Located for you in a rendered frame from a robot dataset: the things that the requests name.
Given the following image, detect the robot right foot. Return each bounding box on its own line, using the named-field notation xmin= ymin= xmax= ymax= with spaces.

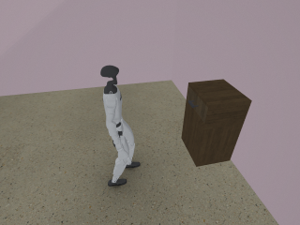
xmin=108 ymin=178 xmax=127 ymax=187

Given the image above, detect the robot right hand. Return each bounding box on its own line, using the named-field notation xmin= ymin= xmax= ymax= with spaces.
xmin=117 ymin=149 xmax=132 ymax=166

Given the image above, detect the drawer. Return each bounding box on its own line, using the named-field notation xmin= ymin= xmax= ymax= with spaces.
xmin=187 ymin=87 xmax=208 ymax=123

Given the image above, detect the left robot shin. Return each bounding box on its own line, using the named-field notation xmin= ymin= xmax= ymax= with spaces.
xmin=127 ymin=143 xmax=135 ymax=165

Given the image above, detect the right robot upper arm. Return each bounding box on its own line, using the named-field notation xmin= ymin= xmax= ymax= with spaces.
xmin=105 ymin=95 xmax=117 ymax=128

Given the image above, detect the handle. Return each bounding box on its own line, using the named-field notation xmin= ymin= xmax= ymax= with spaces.
xmin=188 ymin=100 xmax=199 ymax=108

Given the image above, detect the cabinet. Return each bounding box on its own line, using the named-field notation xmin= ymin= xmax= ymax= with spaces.
xmin=181 ymin=79 xmax=252 ymax=167

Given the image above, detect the robot right forearm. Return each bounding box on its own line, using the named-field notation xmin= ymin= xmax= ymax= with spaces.
xmin=108 ymin=124 xmax=124 ymax=152

